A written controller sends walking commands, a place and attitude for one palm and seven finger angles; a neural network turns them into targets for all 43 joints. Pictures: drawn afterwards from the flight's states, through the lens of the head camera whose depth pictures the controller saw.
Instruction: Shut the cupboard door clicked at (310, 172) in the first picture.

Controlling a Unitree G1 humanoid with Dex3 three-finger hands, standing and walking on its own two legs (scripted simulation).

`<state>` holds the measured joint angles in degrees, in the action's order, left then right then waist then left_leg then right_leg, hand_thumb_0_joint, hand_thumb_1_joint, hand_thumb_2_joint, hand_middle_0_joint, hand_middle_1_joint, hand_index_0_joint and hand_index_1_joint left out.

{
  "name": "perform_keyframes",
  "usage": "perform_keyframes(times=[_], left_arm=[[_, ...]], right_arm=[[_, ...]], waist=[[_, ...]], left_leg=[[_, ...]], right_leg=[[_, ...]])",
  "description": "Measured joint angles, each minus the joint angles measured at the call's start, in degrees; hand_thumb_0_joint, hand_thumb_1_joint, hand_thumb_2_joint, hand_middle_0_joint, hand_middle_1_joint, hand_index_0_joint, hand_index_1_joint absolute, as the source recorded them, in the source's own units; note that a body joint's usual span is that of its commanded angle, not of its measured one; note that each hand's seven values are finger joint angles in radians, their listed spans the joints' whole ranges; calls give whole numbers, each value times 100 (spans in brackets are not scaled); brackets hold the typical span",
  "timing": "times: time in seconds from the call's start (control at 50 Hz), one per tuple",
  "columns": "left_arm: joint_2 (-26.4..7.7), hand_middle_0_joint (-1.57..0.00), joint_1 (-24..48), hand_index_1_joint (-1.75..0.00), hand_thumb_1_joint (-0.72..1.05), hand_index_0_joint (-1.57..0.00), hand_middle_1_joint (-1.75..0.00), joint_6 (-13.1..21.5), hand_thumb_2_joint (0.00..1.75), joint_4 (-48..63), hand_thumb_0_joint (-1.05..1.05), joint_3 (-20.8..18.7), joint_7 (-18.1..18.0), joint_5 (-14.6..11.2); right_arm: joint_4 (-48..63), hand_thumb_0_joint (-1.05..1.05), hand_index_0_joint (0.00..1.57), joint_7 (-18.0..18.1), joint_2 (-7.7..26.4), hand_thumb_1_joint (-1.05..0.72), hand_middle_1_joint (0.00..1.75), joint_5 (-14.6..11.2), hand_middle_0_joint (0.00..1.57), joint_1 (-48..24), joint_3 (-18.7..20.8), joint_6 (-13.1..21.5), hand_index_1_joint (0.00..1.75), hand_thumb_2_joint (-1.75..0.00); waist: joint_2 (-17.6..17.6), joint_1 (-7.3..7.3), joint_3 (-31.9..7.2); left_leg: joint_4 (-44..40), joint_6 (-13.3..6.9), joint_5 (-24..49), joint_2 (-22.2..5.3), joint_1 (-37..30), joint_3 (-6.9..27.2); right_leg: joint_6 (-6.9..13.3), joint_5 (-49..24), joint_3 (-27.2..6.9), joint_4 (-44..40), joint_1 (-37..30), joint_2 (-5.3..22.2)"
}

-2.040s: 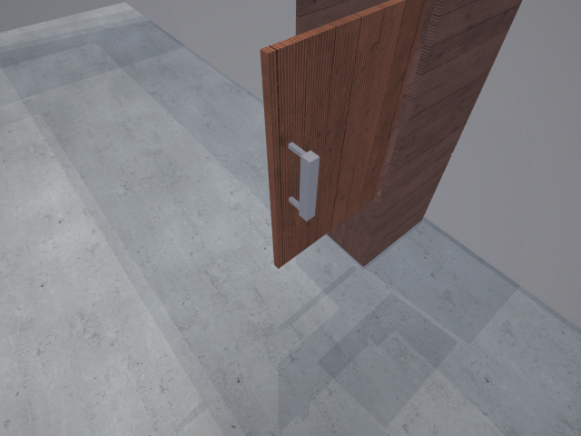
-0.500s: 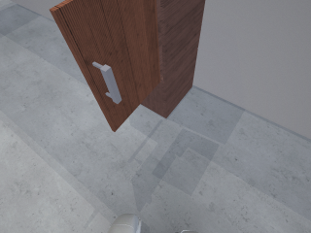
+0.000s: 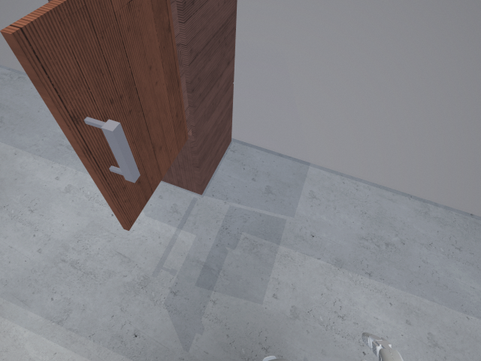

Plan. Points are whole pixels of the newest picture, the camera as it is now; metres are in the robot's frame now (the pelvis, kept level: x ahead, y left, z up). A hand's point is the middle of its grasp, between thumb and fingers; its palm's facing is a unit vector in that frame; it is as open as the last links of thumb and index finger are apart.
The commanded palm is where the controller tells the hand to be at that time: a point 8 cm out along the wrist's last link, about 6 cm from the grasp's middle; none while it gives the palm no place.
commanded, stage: walk around to get in front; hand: left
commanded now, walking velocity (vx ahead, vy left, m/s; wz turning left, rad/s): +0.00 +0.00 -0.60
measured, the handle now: (113, 151) +0.48 +0.32 -0.02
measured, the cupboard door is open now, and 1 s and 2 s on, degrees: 91 91 91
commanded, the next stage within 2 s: none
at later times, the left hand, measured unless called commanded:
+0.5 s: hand (189, 324) +0.19 +0.11 -0.15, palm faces -0.38 -0.88 -0.27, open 7.4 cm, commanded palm none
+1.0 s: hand (197, 303) +0.23 +0.11 -0.16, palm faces -0.57 -0.80 -0.21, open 7.4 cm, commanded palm none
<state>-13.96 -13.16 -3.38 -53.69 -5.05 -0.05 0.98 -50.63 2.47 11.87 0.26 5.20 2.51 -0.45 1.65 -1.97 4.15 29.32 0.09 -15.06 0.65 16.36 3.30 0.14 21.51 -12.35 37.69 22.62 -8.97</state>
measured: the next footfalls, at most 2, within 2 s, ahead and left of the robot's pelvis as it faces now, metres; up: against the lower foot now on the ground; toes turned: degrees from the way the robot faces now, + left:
right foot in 0.40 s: -0.01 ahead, -0.14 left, +0.00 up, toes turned -22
left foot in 0.82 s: +0.13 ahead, +0.06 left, +0.00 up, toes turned -31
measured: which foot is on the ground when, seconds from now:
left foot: down 0.00-0.40, up 0.42-0.80, down 0.82-1.00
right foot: up 0.00-0.38, down 0.40-0.80, up 0.82-1.00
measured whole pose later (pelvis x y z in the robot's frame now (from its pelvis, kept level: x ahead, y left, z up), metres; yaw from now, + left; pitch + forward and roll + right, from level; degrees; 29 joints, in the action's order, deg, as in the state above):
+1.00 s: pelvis +0.04 -0.02 +0.01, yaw -39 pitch +2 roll -2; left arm -15.4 -9.2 -4.2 -51.7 -5.7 1.8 1.2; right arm -50.5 2.3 10.5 1.8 11.5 0.8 -0.2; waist 1.3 -1.7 5.8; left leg 28.0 0.3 -15.5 -5.7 14.4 -5.9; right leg -3.1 26.9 0.3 62.3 27.8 0.1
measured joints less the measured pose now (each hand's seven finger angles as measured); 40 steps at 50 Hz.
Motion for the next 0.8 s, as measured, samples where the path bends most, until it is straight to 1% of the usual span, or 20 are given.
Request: perform_keyframes(times=[0.02, 0.04, 0.08, 0.12, 0.16, 0.2, 0.26, 0.34, 0.38, 0.4, 0.42, 0.44, 0.46, 0.5, 0.54, 0.6, 0.68, 0.74, 0.78, 0.8], left_arm=[[-62, -20, 71, -30, 91, -20, -30, -19, 90, 28, 1, -29, 30, 14], [-120, -20, 119, -30, 91, -20, -30, -17, 90, 61, 1, -62, 60, 40], [-214, -20, 199, -30, 91, -20, -30, -11, 90, 100, 1, -114, 106, 64], [-275, -20, 246, -30, 91, -20, -29, -20, 90, 144, 1, -135, 138, 57], [-310, -20, 278, -30, 91, -20, -29, -40, 90, 159, 1, -133, 159, 46], [-320, -19, 322, -29, 91, -20, -29, -70, 90, 147, 1, -115, 179, 39], [-282, -19, 444, -29, 91, -19, -29, -115, 90, 116, 1, -59, 212, 29], [-169, -19, 672, -29, 91, -19, -29, -102, 90, 127, 1, 42, 244, 17], [-103, -19, 765, -29, 91, -19, -29, -44, 90, 178, 1, 94, 252, 6], [-102, -19, 774, -29, 91, -20, -29, 22, 90, 235, 1, 127, 252, 13], [-60, -19, 798, -30, 91, -20, -29, 114, 90, 260, 1, 132, 214, 24], [1, -19, 819, -30, 91, -20, -29, 183, 90, 266, 1, 150, 161, 11], [55, -20, 820, -30, 91, -20, -29, 218, 90, 276, 1, 177, 117, -4], [124, -20, 762, -30, 91, -20, -29, 220, 90, 303, 1, 190, 32, -16], [154, -20, 673, -30, 91, -20, -30, 199, 90, 302, 1, 197, -29, -27], [190, -20, 534, -30, 91, -20, -30, 153, 90, 262, 1, 216, -46, -11], [234, -20, 391, -30, 91, -20, -30, 101, 90, 222, 1, 218, -8, 29], [227, -20, 318, -30, 90, -20, -30, 78, 90, 211, 1, 184, 9, 47], [194, -20, 273, -30, 90, -20, -30, 53, 90, 197, 1, 148, 7, 35], [184, -20, 233, -30, 90, -20, -30, 31, 90, 197, 1, 132, 3, 17]], right_arm=[[-10, 0, 20, 15, -22, -90, 30, 40, 20, 67, -38, -18, 30, -90], [-28, 0, 20, 23, -44, -90, 30, 80, 20, 146, -72, -27, 30, -90], [-55, 0, 20, 35, -71, -90, 30, 117, 20, 325, -129, -37, 30, -90], [-85, 1, 20, 39, -82, -90, 30, 128, 20, 470, -157, -31, 30, -90], [-116, 1, 21, 38, -89, -90, 30, 128, 20, 586, -165, -7, 30, -90], [-136, 1, 21, 31, -90, -90, 30, 126, 20, 690, -159, 13, 30, -90], [-176, 1, 21, 0, -62, -90, 30, 135, 20, 826, -135, 22, 30, -90], [-248, 0, 21, -45, 35, -90, 30, 145, 20, 991, -78, 10, 30, -90], [-288, 0, 21, -64, 117, -90, 30, 125, 20, 1093, -39, -13, 30, -90], [-297, 0, 21, -79, 150, -90, 30, 93, 21, 1166, -17, -33, 30, -90], [-340, 1, 21, -87, 210, -90, 30, 63, 20, 1138, 7, -85, 30, -90], [-391, 1, 20, -70, 276, -90, 30, 41, 20, 1045, 25, -162, 30, -90], [-416, 1, 20, -50, 322, -90, 30, 23, 20, 958, 46, -225, 30, -90], [-421, 1, 20, -38, 339, -90, 30, 8, 20, 797, 73, -286, 30, -90], [-372, 1, 20, -53, 303, -90, 30, 3, 20, 649, 77, -299, 30, -90], [-251, 1, 20, -81, 227, -91, 30, 1, 20, 470, 82, -285, 30, -90], [-131, 1, 20, -104, 136, -91, 30, -2, 20, 312, 80, -246, 30, -90], [-78, 1, 20, -95, 65, -91, 30, -25, 20, 242, 61, -187, 30, -90], [-46, 1, 20, -80, 24, -90, 30, -40, 20, 237, 31, -122, 30, -90], [-16, 0, 20, -74, 29, -90, 30, -38, 20, 272, 8, -71, 30, -90]], waist=[[49, -34, 62], [75, -61, 97], [75, -77, 114], [50, -79, 123], [25, -55, 135], [5, -7, 152], [-42, 100, 194], [-144, 271, 254], [-221, 332, 250], [-204, 347, 210], [-248, 324, 219], [-324, 334, 282], [-376, 361, 338], [-370, 371, 393], [-295, 360, 396], [-197, 340, 342], [-134, 272, 250], [-73, 191, 190], [-26, 156, 132], [-54, 149, 69]], left_leg=[[23, -57, -26, -13, -49, -87], [-22, -90, -50, -57, -118, -169], [-172, -100, -42, -169, -239, -296], [-288, -92, -17, -279, -333, -441], [-346, -86, -24, -378, -409, -611], [-347, -71, -66, -465, -467, -792], [-256, -27, -174, -587, -513, -1045], [26, 85, -387, -746, -486, -1349], [292, 178, -553, -839, -419, -1472], [582, 229, -668, -860, -301, -1531], [1145, 290, -1027, -880, -89, -1446], [1809, 327, -1403, -827, 152, -1194], [2410, 349, -1578, -739, 386, -957], [3195, 416, -1484, -617, 764, -718], [3472, 487, -1219, -555, 1030, -591], [3304, 537, -892, -493, 1220, -455], [2605, 531, -762, -394, 1123, -392], [1825, 482, -782, -271, 827, -405], [1062, 442, -482, -185, 494, -429], [546, 392, -246, -204, 270, -429]], right_leg=[[-95, 344, 255, 613, 218, 105], [-173, 474, 467, 1204, 422, 195], [-277, 442, 764, 2148, 738, 376], [-346, 312, 930, 2659, 893, 577], [-393, 204, 1024, 2783, 910, 762], [-416, 143, 1106, 2621, 829, 921], [-383, 186, 1270, 1932, 536, 1082], [-232, 297, 1504, 887, 10, 1085], [-123, -97, 1618, 105, -388, 1021], [1, -486, 1609, -352, -619, 1029], [92, -280, 1538, -380, -614, 978], [140, -161, 1468, -256, -559, 908], [164, -138, 1409, -227, -565, 858], [169, -265, 1250, -384, -649, 793], [182, -437, 1074, -611, -745, 741], [204, -593, 838, -858, -842, 678], [176, -642, 590, -948, -873, 601], [120, -592, 421, -861, -818, 547], [55, -501, 315, -702, -727, 500], [17, -425, 282, -569, -646, 431]])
